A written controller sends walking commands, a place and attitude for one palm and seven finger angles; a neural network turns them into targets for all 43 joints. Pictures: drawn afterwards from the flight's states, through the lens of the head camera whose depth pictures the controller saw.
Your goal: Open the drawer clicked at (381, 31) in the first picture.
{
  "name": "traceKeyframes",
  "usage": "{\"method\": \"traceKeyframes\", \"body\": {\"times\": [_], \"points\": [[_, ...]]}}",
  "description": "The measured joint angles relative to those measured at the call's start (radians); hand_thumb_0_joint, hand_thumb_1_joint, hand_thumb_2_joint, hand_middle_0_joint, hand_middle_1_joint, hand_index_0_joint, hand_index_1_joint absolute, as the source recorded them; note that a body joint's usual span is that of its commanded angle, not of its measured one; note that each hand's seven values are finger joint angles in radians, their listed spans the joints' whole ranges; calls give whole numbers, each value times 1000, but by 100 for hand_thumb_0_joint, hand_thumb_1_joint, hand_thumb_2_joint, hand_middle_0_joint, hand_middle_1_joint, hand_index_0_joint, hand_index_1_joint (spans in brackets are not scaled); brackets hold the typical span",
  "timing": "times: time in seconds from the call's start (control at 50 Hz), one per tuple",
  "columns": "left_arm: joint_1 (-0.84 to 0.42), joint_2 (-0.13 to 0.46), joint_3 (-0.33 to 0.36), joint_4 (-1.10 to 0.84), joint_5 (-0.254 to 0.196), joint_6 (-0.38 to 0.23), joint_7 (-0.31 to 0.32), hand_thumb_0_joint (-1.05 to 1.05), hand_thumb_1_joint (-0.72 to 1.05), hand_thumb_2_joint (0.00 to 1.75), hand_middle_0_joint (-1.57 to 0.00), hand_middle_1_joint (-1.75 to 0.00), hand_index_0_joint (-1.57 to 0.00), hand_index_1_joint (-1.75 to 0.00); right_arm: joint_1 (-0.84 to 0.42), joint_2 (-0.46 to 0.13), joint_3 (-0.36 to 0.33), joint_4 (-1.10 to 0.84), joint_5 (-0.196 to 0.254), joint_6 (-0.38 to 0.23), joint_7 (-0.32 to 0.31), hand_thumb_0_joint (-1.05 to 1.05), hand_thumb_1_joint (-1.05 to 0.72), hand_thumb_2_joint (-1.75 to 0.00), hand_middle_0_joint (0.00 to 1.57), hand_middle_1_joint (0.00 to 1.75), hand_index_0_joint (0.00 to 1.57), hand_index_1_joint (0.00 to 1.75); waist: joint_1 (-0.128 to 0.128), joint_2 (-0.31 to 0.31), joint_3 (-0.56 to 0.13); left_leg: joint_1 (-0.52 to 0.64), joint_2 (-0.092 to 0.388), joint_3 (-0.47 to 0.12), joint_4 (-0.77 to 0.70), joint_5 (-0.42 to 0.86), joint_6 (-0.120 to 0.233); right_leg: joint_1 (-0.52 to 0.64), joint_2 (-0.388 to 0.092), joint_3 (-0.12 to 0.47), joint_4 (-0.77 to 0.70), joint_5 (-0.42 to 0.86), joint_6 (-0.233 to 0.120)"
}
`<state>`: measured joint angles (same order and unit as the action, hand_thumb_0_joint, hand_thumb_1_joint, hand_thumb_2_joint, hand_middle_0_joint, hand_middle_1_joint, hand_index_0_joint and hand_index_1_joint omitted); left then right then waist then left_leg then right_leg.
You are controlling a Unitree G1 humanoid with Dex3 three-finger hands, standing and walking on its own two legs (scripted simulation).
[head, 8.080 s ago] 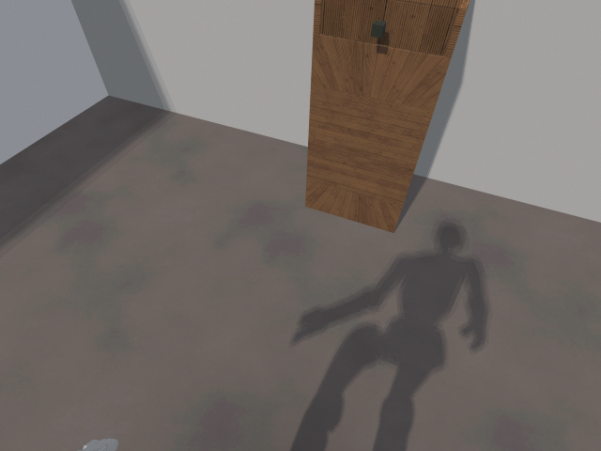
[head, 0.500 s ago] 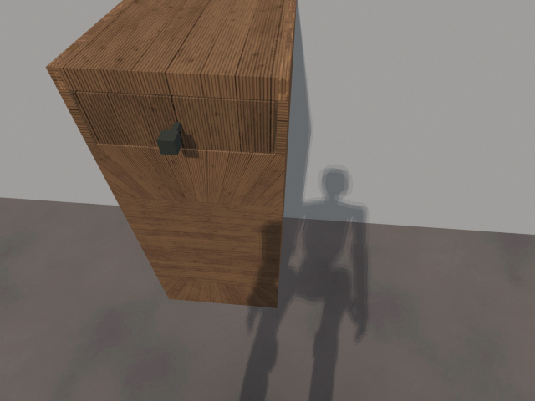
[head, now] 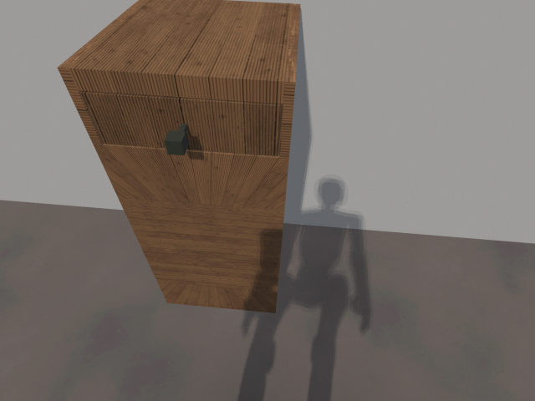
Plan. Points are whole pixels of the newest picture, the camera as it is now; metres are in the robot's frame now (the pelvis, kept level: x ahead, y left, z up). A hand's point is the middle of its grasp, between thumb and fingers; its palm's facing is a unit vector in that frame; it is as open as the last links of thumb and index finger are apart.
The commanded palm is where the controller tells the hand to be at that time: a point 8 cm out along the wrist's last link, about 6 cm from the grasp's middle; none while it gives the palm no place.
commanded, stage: come to a stop and stand still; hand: left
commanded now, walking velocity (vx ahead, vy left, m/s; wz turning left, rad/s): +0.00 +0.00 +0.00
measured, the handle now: (179, 137) +0.56 +0.21 +0.09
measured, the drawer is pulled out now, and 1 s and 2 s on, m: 0.00 0.00 0.00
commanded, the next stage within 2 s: look again from close up in 1.18 s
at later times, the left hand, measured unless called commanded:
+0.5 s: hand out of the picture -0.07 +0.17 -0.17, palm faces +0.05 -0.99 -0.15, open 7.4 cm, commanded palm none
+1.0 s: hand out of the picture -0.04 +0.15 -0.17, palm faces +0.05 -0.99 -0.13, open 7.4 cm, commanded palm none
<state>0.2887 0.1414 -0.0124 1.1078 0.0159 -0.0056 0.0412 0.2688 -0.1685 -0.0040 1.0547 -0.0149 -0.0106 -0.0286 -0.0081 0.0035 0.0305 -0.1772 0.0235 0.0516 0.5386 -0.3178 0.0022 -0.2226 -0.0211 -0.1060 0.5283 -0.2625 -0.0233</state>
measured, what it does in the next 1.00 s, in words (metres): stands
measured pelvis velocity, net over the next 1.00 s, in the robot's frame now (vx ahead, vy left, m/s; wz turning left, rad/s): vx -0.02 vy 0.00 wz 0.00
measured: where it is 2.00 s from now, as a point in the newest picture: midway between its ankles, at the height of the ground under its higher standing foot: outside the picture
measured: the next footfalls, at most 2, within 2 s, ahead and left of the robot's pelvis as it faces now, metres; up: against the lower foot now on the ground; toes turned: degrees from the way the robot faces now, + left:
none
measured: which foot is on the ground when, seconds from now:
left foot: down 0.00-1.00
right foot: down 0.00-1.00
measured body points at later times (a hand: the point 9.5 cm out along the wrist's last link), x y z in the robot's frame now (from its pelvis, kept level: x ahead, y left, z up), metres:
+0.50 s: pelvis -0.03 +0.02 +0.00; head -0.04 +0.02 +0.45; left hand -0.07 +0.22 -0.16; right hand -0.06 -0.19 -0.16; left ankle -0.01 +0.11 -0.73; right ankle +0.02 -0.10 -0.73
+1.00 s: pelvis -0.02 +0.00 +0.00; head -0.03 +0.01 +0.45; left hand -0.04 +0.20 -0.16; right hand -0.05 -0.19 -0.16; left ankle -0.01 +0.11 -0.73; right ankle +0.02 -0.10 -0.73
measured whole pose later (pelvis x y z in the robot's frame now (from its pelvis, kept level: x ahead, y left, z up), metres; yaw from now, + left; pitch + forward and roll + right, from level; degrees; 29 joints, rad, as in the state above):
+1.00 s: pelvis -0.02 +0.00 +0.00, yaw +0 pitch -2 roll +0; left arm 0.35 0.09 0.00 1.10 0.02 -0.01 0.03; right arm 0.35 -0.09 0.01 1.12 -0.02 -0.02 -0.03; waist 0.00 -0.02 0.01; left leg -0.21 0.01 0.06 0.48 -0.25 0.01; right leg -0.26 -0.03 -0.10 0.48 -0.20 -0.02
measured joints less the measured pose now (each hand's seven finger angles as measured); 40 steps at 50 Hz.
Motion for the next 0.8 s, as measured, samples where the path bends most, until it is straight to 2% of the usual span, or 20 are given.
{"method": "traceKeyframes", "body": {"times": [0.2, 0.36, 0.58, 0.8], "points": [[15, 12, 3, -20, 1, 7, -14, 1, 91, 90, -20, -30, -20, -30, 42, 12, 18, 6, -7, 0, 7, 0, -93, -90, 19, 30, 19, 30, 8, -7, -30, 2, -32, 7, -53, 56, 27, 0, -28, 7, -45, 54, 21], [55, -1, 5, -16, 3, 10, -15, 1, 91, 90, -20, -30, -20, -30, 87, 37, 24, 31, -7, 3, 11, 0, -92, -90, 20, 30, 19, 30, 7, -10, -29, -10, -44, 11, -70, 79, 35, -17, -40, 11, -51, 73, 26], [98, -39, 5, 4, 4, 6, -13, 1, 90, 90, -20, -30, -20, -30, 108, 54, 20, 56, -5, 2, 7, 0, -91, -90, 20, 30, 19, 30, 10, -10, -21, -28, -39, 15, -61, 82, 31, -38, -35, 15, -42, 76, 20], [86, -57, 8, -1, 2, -1, -13, 1, 90, 90, -20, -30, -20, -30, 95, 68, 16, 55, -5, -4, 3, 0, -91, -90, 19, 30, 19, 30, 10, -16, -18, -45, -23, 13, -45, 73, 18, -52, -20, 13, -32, 69, 8]]}}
